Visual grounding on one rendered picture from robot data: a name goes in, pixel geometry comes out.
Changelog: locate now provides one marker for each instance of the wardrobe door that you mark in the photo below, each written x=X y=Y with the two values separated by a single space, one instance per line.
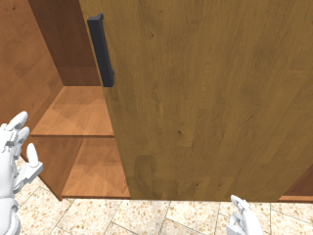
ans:
x=211 y=98
x=303 y=186

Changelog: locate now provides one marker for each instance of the left robot hand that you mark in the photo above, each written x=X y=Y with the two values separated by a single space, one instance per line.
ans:
x=12 y=137

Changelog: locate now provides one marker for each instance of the right robot hand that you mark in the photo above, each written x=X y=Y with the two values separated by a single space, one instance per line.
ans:
x=247 y=219

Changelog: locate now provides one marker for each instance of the handle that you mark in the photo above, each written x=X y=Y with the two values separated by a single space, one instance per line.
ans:
x=96 y=29

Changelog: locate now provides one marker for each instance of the robot left forearm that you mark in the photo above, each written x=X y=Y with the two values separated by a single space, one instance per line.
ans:
x=10 y=223

